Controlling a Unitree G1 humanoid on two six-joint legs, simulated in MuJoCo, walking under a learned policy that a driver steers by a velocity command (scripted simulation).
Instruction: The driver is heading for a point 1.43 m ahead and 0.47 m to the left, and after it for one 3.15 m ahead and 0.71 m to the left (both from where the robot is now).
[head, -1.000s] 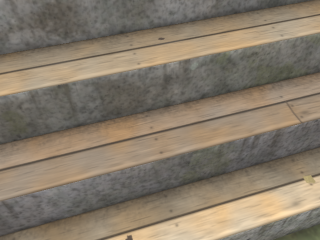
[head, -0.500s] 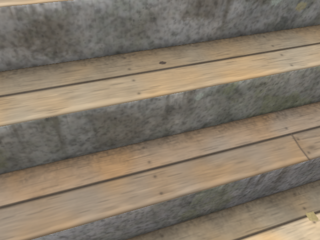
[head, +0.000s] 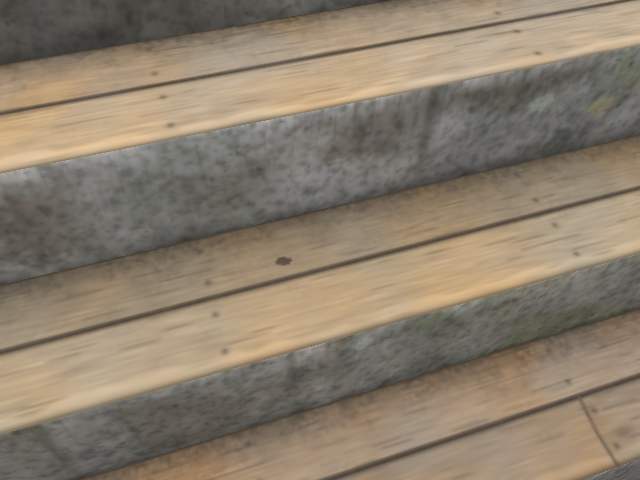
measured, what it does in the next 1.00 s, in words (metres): climbs, turning left: left foot 0.21 m higher, then right foot 0.21 m higher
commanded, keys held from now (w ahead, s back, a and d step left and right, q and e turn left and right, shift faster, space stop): w+q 1.00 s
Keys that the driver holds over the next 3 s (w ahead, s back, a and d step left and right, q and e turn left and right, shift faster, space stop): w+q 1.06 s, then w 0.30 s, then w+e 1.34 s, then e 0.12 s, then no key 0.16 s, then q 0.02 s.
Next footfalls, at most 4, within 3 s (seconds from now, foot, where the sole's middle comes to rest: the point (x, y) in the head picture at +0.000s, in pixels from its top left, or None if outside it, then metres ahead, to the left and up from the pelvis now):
0.42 left None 0.31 0.13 -0.47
0.84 right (325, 271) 0.62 0.00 -0.27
1.38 left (13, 126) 0.72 0.41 -0.06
1.86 right None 0.98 0.31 0.14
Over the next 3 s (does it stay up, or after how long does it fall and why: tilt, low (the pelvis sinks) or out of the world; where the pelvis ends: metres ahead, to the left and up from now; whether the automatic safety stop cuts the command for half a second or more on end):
stays up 1.35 0.36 1.19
